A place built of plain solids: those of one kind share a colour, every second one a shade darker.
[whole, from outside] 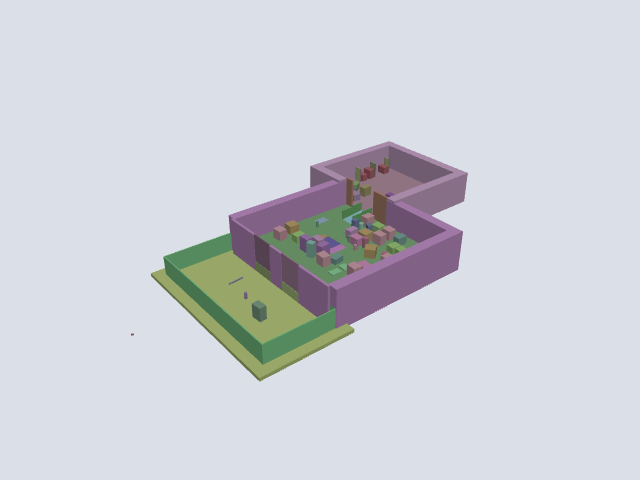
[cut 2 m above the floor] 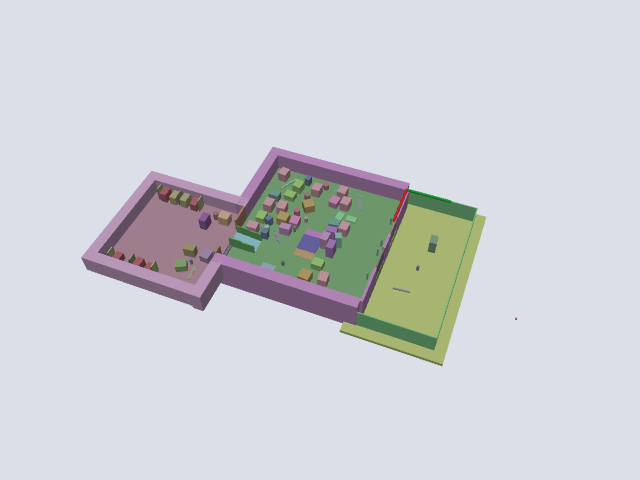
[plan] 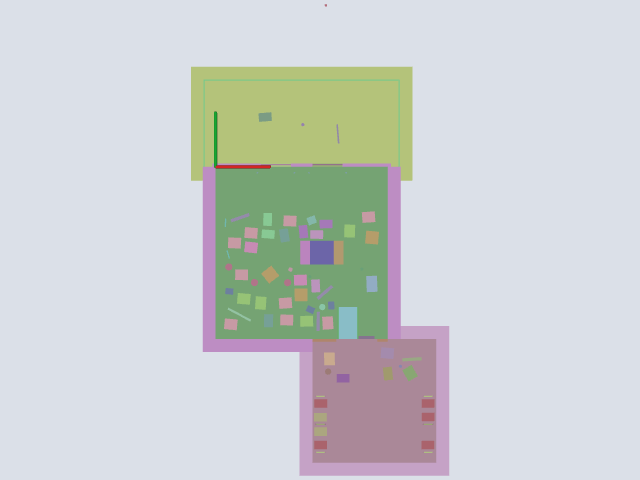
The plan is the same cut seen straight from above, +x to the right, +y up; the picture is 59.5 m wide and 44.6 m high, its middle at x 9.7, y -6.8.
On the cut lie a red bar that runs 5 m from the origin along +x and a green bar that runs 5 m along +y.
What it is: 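Two halls at two levels; a ramp of 1 in 9.0 up 0.33 m through the fire door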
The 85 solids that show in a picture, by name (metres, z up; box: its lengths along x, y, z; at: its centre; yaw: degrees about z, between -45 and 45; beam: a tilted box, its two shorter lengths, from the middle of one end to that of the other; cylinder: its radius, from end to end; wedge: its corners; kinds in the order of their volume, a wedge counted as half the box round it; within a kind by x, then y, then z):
{
 "floor_low_concrete_1": {"box": [16.0, 16.0, 1.55], "at": [8.0, -8.0, -0.78]},
 "wall_metal_1": {"box": [1.2, 17.2, 4.75], "at": [-0.6, -8.6, 0.82]},
 "wall_metal_2": {"box": [4.5, 0.3, 4.75], "at": [1.95, 0.15, 0.82]},
 "wall_metal_3": {"box": [10.2, 1.2, 3.6], "at": [3.9, -16.6, 1.4]},
 "wall_metal_4": {"box": [2.0, 0.3, 4.75], "at": [8.0, 0.15, 0.82]},
 "wall_metal_5": {"box": [4.5, 0.3, 4.75], "at": [14.05, 0.15, 0.82]},
 "wall_metal_6": {"box": [1.2, 16.0, 4.75], "at": [16.6, -8.0, 0.82]},
 "wall_brick_1": {"box": [1.2, 12.7, 3.93], "at": [8.4, -22.35, 1.56]},
 "wall_brick_2": {"box": [13.9, 1.2, 3.6], "at": [14.75, -28.1, 1.73]},
 "wall_brick_3": {"box": [5.7, 1.2, 3.93], "at": [18.85, -15.4, 1.56]},
 "wall_brick_4": {"box": [1.2, 13.9, 3.6], "at": [21.1, -21.75, 1.73]},
 "floor_high_concrete_1": {"box": [11.5, 11.5, 0.73], "at": [14.75, -21.75, -0.04]},
 "yard_yard_asphalt_1": {"box": [20.6, 10.6, 0.4], "at": [8.0, 4.0, -1.35]},
 "ibc_low_1": {"box": [1.2, 1.0, 1.16], "at": [1.41, -14.64, 0.58], "yaw": -5.5},
 "ibc_low_2": {"box": [1.2, 1.0, 1.16], "at": [1.76, -7.08, 0.58], "yaw": -2.4},
 "ibc_low_3": {"box": [1.2, 1.0, 1.16], "at": [2.41, -10.03, 0.58], "yaw": -0.1},
 "ibc_low_4": {"box": [1.2, 1.0, 1.16], "at": [3.3, -6.14, 0.58], "yaw": -4.1},
 "ibc_low_5": {"box": [1.2, 1.0, 1.16], "at": [6.49, -12.66, 0.58], "yaw": 4.1},
 "ibc_low_6": {"box": [1.2, 1.0, 1.16], "at": [6.61, -14.23, 0.58], "yaw": -1.5},
 "ibc_low_7": {"box": [1.2, 1.0, 1.16], "at": [6.91, -5.03, 0.58], "yaw": -2.5},
 "ibc_low_8": {"box": [1.0, 1.2, 1.16], "at": [10.43, -14.51, 0.58], "yaw": 3.5},
 "ibc_low_9": {"box": [1.2, 1.0, 1.16], "at": [14.22, -4.67, 0.58], "yaw": 3.9},
 "fence_metal_1": {"box": [0.12, 8.24, 2.6], "at": [-1.06, 4.0, -0.25]},
 "fence_metal_2": {"box": [18.24, 0.12, 2.6], "at": [8.0, 8.06, -0.25]},
 "fence_metal_3": {"box": [0.12, 8.24, 2.6], "at": [17.06, 4.0, -0.25]},
 "load_cartons_1": {"box": [1.2, 0.8, 1.23], "at": [9.75, -25.85, 0.94]},
 "load_cartons_2": {"box": [1.2, 0.8, 1.03], "at": [9.76, -22.0, 0.84]},
 "load_cartons_3": {"box": [1.2, 0.8, 0.92], "at": [19.73, -25.85, 0.79]},
 "load_cartons_4": {"box": [1.2, 0.8, 1.17], "at": [19.75, -23.24, 0.91]},
 "load_cartons_5": {"box": [1.2, 0.8, 0.88], "at": [19.75, -21.99, 0.77]},
 "load_drums_low_1": {"box": [1.2, 1.2, 1.03], "at": [5.07, -10.02, 0.52], "yaw": 38.0},
 "load_drums_low_2": {"box": [1.2, 1.2, 1.05], "at": [7.94, -11.9, 0.52], "yaw": 0.2},
 "load_drums_low_3": {"box": [1.2, 1.2, 1.05], "at": [14.54, -6.58, 0.53], "yaw": -5.1},
 "load_crate_low_1": {"box": [1.2, 1.0, 1.07], "at": [2.62, -12.27, 0.54], "yaw": -5.3},
 "load_crate_low_2": {"box": [1.0, 1.2, 0.74], "at": [4.19, -12.66, 0.37], "yaw": -3.8},
 "load_crate_low_3": {"box": [1.2, 1.0, 0.83], "at": [8.46, -14.35, 0.41], "yaw": 0.8},
 "load_crate_low_4": {"box": [1.0, 1.2, 0.86], "at": [12.46, -5.97, 0.43], "yaw": -1.8},
 "wall_concrete_1": {"box": [2.2, 0.25, 3.93], "at": [10.1, -16.12, 1.56]},
 "wall_concrete_2": {"box": [0.98, 0.25, 3.93], "at": [15.51, -16.12, 1.56]},
 "load_bales_low_1": {"box": [0.8, 1.2, 1.47], "at": [8.16, -6.03, 0.73], "yaw": 5.6},
 "load_bales_low_2": {"box": [1.2, 0.8, 1.66], "at": [10.26, -5.32, 0.83], "yaw": 1.1},
 "floor_sill_concrete_1": {"box": [2.8, 0.3, 1.55], "at": [5.6, 0.15, -0.78]},
 "floor_sill_concrete_2": {"box": [2.8, 0.3, 1.55], "at": [10.4, 0.15, -0.78]},
 "load_cartons_low_1": {"box": [0.8, 1.2, 1.1], "at": [9.3, -11.07, 0.55], "yaw": 2.9},
 "load_cartons_low_2": {"box": [1.2, 0.8, 1.6], "at": [9.4, -6.29, 0.8], "yaw": -1.1},
 "shutter_metal_1": {"box": [2.8, 0.12, 3.3], "at": [5.6, 0.2, 1.65]},
 "shutter_metal_2": {"box": [2.8, 0.12, 3.3], "at": [10.4, 0.2, 1.65]},
 "load_bales_1": {"box": [1.2, 0.8, 1.18], "at": [9.74, -23.26, 0.92]},
 "load_bales_2": {"box": [1.2, 0.8, 1.13], "at": [9.76, -24.6, 0.89]},
 "stillage_low_1": {"box": [1.2, 1.0, 0.82], "at": [3.3, -7.49, 0.41], "yaw": -6.4},
 "stillage_low_2": {"box": [1.2, 1.0, 0.93], "at": [7.88, -10.53, 0.47], "yaw": 1.8},
 "ramp_fire_timber_1": {"wedge": [[11.45, -16.0, -0.4], [11.45, -16.0, 0.33], [11.45, -13.03, -0.4], [11.45, -13.03, 0.0], [13.15, -16.0, -0.4], [13.15, -16.0, 0.33], [13.15, -13.03, -0.4], [13.15, -13.03, 0.0]]},
 "load_sacks_low_1": {"box": [0.84, 1.22, 0.95], "at": [4.92, -14.3, 0.48], "yaw": -1.1},
 "load_sacks_low_2": {"box": [0.84, 1.22, 0.65], "at": [6.39, -6.38, 0.33], "yaw": 8.8},
 "pallets_yard_1": {"box": [1.2, 0.8, 1.56], "at": [4.61, 4.62, -0.37], "yaw": 4.7},
 "ibc_high_1": {"box": [1.0, 1.2, 1.16], "at": [10.58, -17.85, 0.91], "yaw": 0.4},
 "bin_low_1": {"box": [0.74, 0.58, 1.07], "at": [1.28, -11.57, 0.54], "yaw": -4.9},
 "bin_low_2": {"box": [0.74, 0.58, 1.07], "at": [8.81, -13.27, 0.54], "yaw": -24.1},
 "bin_low_3": {"box": [0.58, 0.74, 1.07], "at": [10.75, -12.89, 0.54], "yaw": 2.8},
 "load_bales_high_1": {"box": [1.2, 0.8, 1.43], "at": [11.85, -19.65, 1.04], "yaw": -0.5},
 "load_sacks_high_1": {"box": [0.84, 1.22, 1.16], "at": [16.02, -19.21, 0.91], "yaw": 6.4},
 "load_crate_high_1": {"box": [1.0, 1.2, 0.86], "at": [18.07, -19.18, 0.76], "yaw": 28.7},
 "stillage_high_1": {"box": [1.2, 1.0, 0.83], "at": [15.96, -17.31, 0.75], "yaw": -4.8},
 "cage_low_1": {"box": [0.8, 0.72, 1.73], "at": [8.93, -4.97, 0.86], "yaw": 21.1},
 "rail_fire_1": {"box": [0.12, 1.49, 1.33], "at": [11.39, -15.26, 0.67]},
 "rail_fire_2": {"box": [0.12, 1.49, 1.17], "at": [11.39, -13.77, 0.58]},
 "rail_fire_3": {"box": [0.12, 1.49, 1.33], "at": [13.21, -15.26, 0.67]},
 "rail_fire_4": {"box": [0.12, 1.49, 1.17], "at": [13.21, -13.77, 0.58]},
 "floor_scalea_metal_1": {"box": [2.2, 2.2, 0.13], "at": [9.87, -7.97, 0.01]},
 "rack_web_1": {"box": [0.8, 0.12, 1.85], "at": [9.75, -21.32, 1.25]},
 "rack_web_2": {"box": [0.8, 0.12, 1.85], "at": [19.75, -26.52, 1.25]},
 "rack_web_3": {"box": [0.8, 0.12, 1.85], "at": [19.75, -21.32, 1.25]},
 "tyres_low_1": {"cylinder": 0.33, "from": [6.69, -10.76, 0.0], "to": [6.69, -10.76, 1.22]},
 "pallet_low_1": {"box": [0.8, 1.2, 0.19], "at": [4.84, -4.89, 0.05], "yaw": -1.1},
 "pallet_low_2": {"box": [1.2, 0.8, 0.19], "at": [4.88, -6.26, 0.05], "yaw": -4.2},
 "drum_high_1": {"cylinder": 0.29, "from": [10.46, -19.02, 0.33], "to": [10.46, -19.02, 1.22]},
 "cover_low_1": {"box": [1.8, 0.3, 0.1], "at": [2.27, -4.73, 0.0], "yaw": 18.9},
 "cover_low_2": {"box": [0.3, 1.8, 0.11], "at": [9.53, -14.36, 0.01], "yaw": -0.9},
 "cover_low_3": {"box": [1.8, 0.3, 0.1], "at": [10.15, -11.68, 0.0], "yaw": 40.8},
 "ramp_scaleab_metal_1": {"wedge": [[10.97, -9.07, -0.05], [10.97, -9.07, 0.08], [10.97, -6.87, -0.05], [10.97, -6.87, 0.08], [11.87, -9.07, -0.05], [11.87, -9.07, 0.0], [11.87, -6.87, -0.05], [11.87, -6.87, 0.0]]},
 "ramp_scaleaa_metal_1": {"wedge": [[7.87, -9.07, -0.05], [7.87, -9.07, 0.0], [7.87, -6.87, -0.05], [7.87, -6.87, 0.0], [8.77, -9.07, -0.05], [8.77, -9.07, 0.08], [8.77, -6.87, -0.05], [8.77, -6.87, 0.08]]},
 "plate_low_1": {"box": [1.0, 1.5, 0.07], "at": [14.52, -10.88, -0.02], "yaw": 2.2},
 "stair_fire_concrete_1": {"box": [1.5, 0.29, 0.21], "at": [14.02, -15.86, 0.06]},
 "baulk_low_1": {"box": [2.4, 0.2, 0.19], "at": [2.21, -13.73, 0.05], "yaw": -28.3},
 "cover_high_1": {"box": [1.8, 0.3, 0.11], "at": [18.24, -17.88, 0.33], "yaw": 3.4}
}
